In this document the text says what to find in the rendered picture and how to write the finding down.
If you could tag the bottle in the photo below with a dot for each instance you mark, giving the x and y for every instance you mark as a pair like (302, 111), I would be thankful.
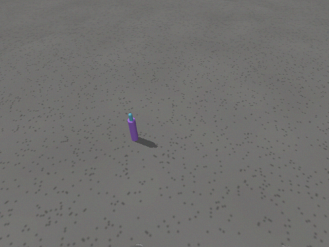
(132, 127)

